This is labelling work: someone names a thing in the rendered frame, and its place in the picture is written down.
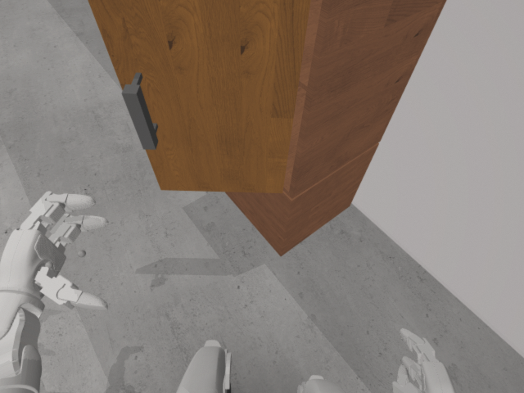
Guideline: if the robot left forearm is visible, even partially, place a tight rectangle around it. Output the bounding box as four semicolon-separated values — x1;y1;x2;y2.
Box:
0;290;45;393

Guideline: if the left robot thigh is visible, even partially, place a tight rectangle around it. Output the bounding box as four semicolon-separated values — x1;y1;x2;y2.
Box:
176;346;232;393

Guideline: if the robot left hand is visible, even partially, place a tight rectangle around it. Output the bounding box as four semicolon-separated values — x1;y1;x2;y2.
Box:
0;191;109;310

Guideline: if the robot right hand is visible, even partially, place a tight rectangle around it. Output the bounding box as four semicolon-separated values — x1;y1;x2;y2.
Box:
392;328;457;393

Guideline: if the cupboard door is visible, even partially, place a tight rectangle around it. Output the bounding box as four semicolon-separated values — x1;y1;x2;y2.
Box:
88;0;311;193

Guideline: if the handle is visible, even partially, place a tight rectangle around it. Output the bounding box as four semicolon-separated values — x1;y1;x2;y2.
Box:
122;73;158;150

